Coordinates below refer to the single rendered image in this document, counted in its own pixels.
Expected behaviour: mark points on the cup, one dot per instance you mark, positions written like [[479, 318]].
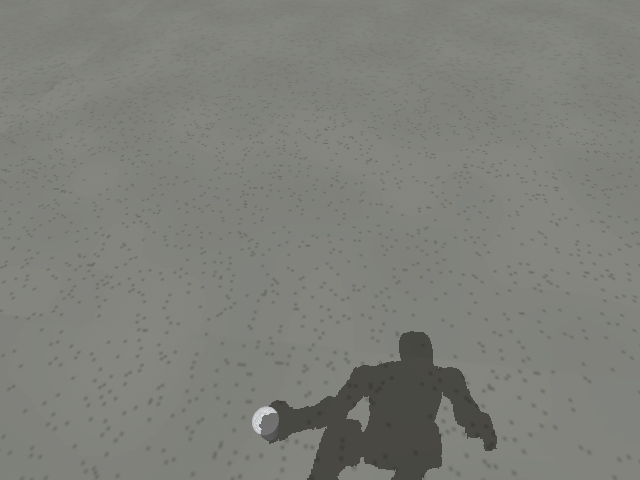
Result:
[[266, 423]]

